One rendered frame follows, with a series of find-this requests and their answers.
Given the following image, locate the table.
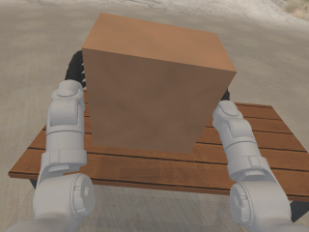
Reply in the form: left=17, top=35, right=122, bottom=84
left=8, top=89, right=309, bottom=222

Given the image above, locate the robot left upper arm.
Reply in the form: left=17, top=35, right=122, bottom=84
left=5, top=173, right=96, bottom=232

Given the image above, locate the right robot forearm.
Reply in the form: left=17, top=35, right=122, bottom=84
left=212, top=100, right=292, bottom=218

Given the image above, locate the robot right hand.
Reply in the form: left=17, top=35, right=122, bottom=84
left=220, top=88, right=230, bottom=101

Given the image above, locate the left robot forearm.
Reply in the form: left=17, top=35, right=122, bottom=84
left=33, top=79, right=87, bottom=214

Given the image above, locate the robot right upper arm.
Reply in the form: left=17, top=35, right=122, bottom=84
left=230, top=181, right=309, bottom=232

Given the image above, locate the robot left hand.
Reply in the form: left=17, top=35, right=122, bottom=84
left=65, top=50, right=86, bottom=88

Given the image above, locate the carton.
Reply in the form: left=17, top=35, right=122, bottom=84
left=81, top=13, right=237, bottom=154

